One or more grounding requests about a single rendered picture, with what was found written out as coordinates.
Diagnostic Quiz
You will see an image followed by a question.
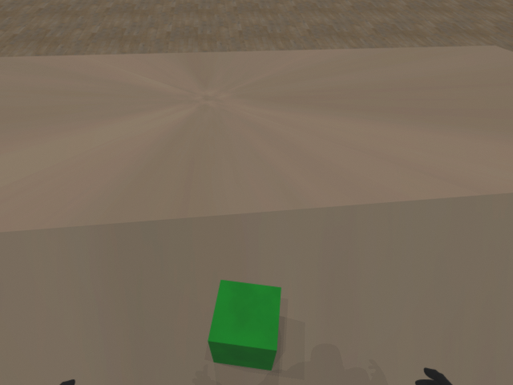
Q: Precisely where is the right robot hand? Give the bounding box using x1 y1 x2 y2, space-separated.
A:
415 368 452 385

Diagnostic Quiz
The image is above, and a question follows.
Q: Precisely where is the carton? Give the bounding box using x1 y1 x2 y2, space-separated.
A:
208 280 281 371

